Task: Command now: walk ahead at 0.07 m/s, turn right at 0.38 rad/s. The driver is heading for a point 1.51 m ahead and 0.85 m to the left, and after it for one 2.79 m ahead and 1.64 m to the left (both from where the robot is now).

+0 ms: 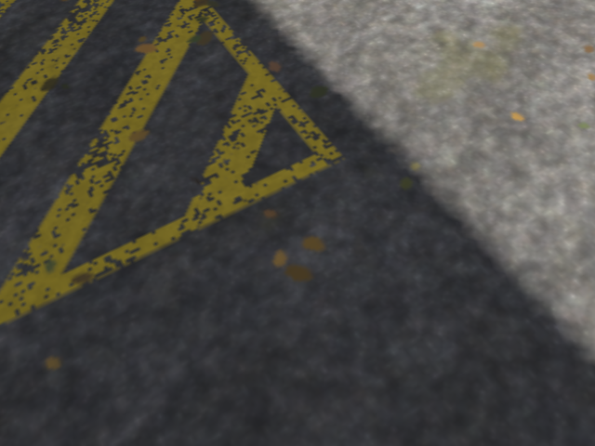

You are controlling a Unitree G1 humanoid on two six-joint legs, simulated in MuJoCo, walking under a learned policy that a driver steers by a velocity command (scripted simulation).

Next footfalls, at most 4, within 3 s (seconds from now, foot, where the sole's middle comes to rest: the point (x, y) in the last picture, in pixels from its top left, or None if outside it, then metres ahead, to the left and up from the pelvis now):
0.18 left None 0.10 0.17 -0.77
0.72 left None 0.05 0.19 -0.77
1.22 right None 0.16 0.00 -0.77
1.58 left None -0.02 0.20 -0.77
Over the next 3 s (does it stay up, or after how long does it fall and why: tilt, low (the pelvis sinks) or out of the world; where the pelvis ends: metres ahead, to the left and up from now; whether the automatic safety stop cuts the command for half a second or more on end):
stays up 0.28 0.33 0.00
